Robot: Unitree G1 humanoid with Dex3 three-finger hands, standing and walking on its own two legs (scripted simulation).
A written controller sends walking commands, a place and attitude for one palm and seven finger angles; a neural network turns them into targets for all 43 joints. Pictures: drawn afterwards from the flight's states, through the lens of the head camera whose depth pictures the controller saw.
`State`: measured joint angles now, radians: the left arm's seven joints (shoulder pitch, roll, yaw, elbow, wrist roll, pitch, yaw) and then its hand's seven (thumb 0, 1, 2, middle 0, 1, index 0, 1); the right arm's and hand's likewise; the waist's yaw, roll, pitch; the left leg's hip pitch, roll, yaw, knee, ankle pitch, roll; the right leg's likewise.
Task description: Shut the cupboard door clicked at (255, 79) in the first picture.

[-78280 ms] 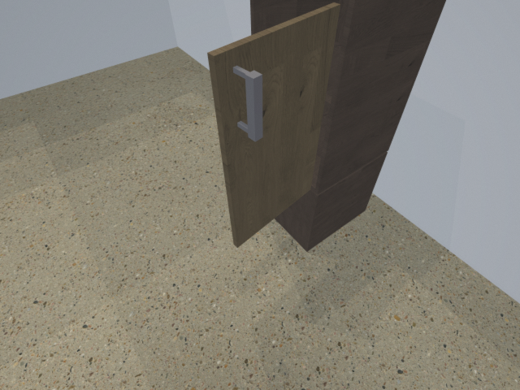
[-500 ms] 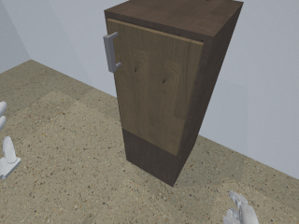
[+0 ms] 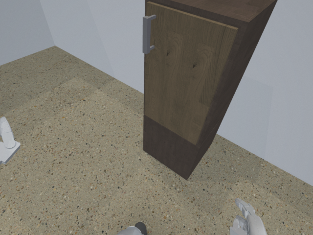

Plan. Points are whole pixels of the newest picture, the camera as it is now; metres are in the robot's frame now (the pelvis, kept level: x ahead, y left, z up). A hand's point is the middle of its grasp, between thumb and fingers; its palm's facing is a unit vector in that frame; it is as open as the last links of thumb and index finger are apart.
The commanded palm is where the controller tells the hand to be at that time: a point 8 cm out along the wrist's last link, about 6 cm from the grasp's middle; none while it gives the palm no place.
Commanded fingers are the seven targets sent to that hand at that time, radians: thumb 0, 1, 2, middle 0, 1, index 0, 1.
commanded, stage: stop stepping back and stand still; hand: left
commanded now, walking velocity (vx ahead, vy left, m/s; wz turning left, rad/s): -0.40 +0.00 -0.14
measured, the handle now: (149, 34) +0.78 +0.06 +0.17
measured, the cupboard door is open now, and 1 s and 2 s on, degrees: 0 0 0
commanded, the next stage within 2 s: let the arm hang, fingers relaxed in 1.12 s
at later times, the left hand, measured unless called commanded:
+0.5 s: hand out of the picture +0.14 +0.29 +0.18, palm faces +0.31 -0.88 -0.36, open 7.4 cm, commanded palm +0.07 +0.34 +0.19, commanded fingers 0.00 0.90 0.90 -0.20 -0.30 -0.20 -0.30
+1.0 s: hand out of the picture +0.17 +0.28 +0.18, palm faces +0.27 -0.89 -0.37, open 7.4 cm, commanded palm +0.11 +0.33 +0.19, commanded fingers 0.00 0.90 0.90 -0.20 -0.30 -0.20 -0.30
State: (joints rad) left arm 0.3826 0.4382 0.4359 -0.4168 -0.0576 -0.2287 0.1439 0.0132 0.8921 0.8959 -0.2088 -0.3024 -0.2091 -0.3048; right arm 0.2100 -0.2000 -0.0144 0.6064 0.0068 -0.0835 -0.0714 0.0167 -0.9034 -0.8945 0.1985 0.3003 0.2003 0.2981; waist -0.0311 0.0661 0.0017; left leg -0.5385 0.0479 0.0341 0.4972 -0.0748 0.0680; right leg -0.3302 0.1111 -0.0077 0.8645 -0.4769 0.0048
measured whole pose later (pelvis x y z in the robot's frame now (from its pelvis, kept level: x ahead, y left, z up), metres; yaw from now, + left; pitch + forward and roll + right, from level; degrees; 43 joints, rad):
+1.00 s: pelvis -0.08 +0.06 +0.00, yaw -11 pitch -2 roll +1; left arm 0.47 0.40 0.39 -0.46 -0.05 -0.21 0.16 0.02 0.89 0.90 -0.21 -0.30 -0.21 -0.30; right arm 0.21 -0.19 -0.01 0.64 0.00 -0.08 -0.07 0.02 -0.91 -0.89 0.20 0.30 0.20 0.30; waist -0.01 -0.06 0.01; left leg -0.34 0.01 0.07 0.59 -0.22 0.02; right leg -0.12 0.02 -0.03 0.61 -0.45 -0.02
